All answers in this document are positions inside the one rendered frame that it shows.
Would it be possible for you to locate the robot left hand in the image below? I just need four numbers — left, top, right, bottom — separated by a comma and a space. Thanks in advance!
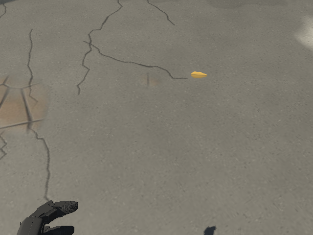
17, 200, 78, 235

